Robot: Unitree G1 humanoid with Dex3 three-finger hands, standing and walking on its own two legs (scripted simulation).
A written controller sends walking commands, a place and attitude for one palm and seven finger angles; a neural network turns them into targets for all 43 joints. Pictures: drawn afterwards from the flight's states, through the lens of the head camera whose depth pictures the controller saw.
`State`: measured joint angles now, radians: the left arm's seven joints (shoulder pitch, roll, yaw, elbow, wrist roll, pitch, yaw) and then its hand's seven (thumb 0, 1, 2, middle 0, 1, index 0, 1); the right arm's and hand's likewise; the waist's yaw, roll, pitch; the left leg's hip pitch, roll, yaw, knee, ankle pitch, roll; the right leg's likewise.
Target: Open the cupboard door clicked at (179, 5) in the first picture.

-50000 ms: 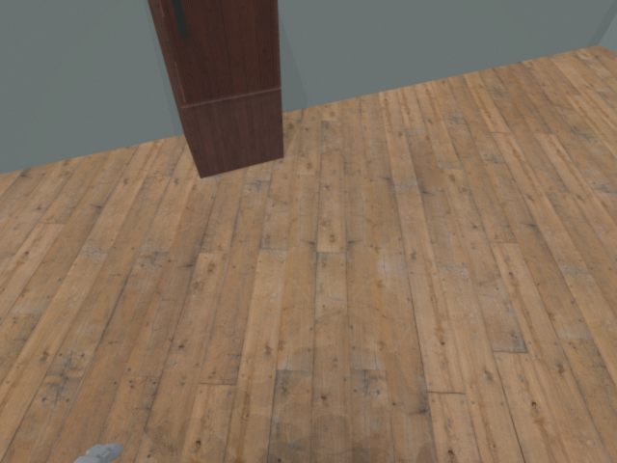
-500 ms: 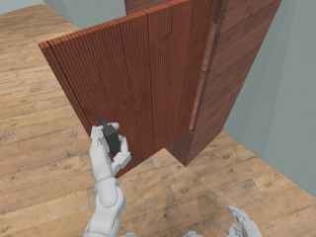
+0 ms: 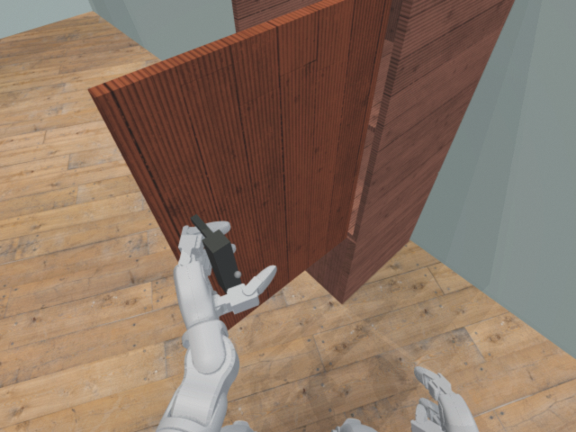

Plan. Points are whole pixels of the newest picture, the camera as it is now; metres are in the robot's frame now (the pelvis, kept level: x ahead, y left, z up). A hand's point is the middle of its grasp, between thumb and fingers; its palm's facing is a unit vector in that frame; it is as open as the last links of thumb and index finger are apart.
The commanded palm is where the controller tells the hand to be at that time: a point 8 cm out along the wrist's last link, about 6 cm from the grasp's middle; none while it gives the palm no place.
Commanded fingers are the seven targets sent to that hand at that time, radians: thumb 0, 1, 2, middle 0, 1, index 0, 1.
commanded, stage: open thumb and fingers to let go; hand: left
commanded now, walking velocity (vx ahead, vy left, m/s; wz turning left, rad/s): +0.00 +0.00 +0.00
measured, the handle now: (214, 254) +0.35 +0.13 +0.05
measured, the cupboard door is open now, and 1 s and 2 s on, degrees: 88 91 91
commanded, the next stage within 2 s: slide the hand sideways off the handle in 0.42 s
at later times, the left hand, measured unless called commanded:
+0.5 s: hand (243, 277) +0.31 +0.08 +0.05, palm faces +0.32 -0.95 -0.01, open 14.8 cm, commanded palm +0.27 +0.12 +0.05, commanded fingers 0.00 -0.50 0.30 -0.15 -0.30 -0.15 -0.30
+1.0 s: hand (233, 315) +0.26 +0.09 +0.05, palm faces -0.12 -0.99 -0.02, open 16.4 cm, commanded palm +0.24 +0.15 +0.05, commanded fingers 0.00 -0.50 0.30 -0.15 -0.30 -0.15 -0.30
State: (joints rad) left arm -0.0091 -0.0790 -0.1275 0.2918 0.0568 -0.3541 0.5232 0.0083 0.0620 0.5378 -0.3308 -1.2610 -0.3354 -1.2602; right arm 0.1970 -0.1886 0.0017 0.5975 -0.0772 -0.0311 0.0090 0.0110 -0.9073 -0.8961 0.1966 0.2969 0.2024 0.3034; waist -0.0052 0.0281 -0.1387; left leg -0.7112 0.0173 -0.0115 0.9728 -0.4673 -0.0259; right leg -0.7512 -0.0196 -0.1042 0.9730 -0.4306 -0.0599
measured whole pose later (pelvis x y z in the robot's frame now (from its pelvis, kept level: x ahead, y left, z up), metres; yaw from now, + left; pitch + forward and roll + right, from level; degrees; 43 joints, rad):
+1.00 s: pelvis +0.00 +0.03 -0.01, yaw -1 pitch +12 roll +0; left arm 0.19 0.06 -0.19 0.05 -0.02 -0.33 0.06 -0.01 -0.50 0.30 -0.15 -0.31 -0.14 -0.30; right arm 0.26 -0.22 0.02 0.46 -0.01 -0.06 0.01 0.01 -0.91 -0.90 0.20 0.30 0.20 0.30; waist -0.01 0.03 -0.12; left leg -0.74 0.00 0.02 1.05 -0.51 0.01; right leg -0.78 -0.03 -0.07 1.03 -0.45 -0.02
